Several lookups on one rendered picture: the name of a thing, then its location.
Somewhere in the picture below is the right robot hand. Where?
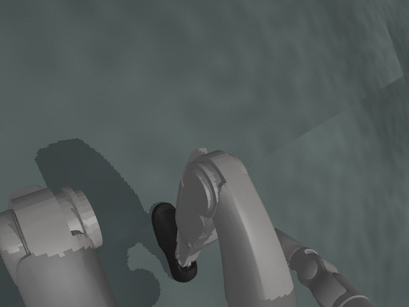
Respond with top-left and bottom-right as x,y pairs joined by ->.
274,228 -> 305,268

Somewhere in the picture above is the right robot arm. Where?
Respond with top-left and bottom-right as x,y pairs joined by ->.
289,247 -> 376,307

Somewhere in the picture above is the right robot foot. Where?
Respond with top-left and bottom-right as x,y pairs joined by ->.
151,203 -> 197,283

